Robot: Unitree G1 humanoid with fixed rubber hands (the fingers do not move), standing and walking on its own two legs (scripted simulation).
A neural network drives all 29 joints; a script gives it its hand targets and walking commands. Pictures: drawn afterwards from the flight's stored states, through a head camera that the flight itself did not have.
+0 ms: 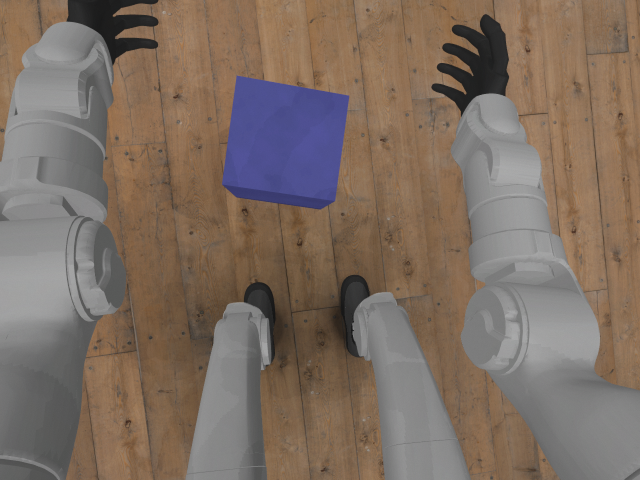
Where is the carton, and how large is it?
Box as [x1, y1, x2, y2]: [222, 76, 348, 209]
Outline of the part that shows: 237,76 222,184 237,197 320,209 334,201 348,95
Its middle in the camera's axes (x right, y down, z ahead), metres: -0.08 -0.19 +0.84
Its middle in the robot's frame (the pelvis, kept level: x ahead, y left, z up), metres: +0.53 +0.01 -0.53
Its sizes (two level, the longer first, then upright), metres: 0.210 0.200 0.250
